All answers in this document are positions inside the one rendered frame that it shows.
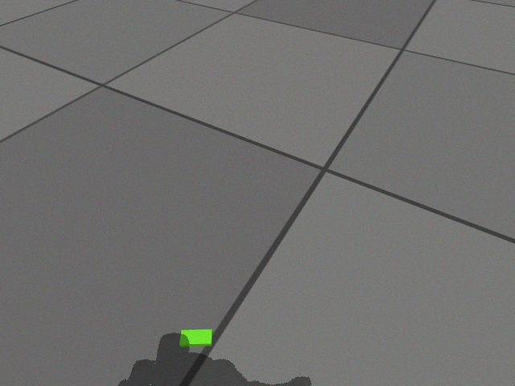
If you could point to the small box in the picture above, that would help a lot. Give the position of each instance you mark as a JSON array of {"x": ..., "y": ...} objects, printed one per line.
[{"x": 196, "y": 338}]

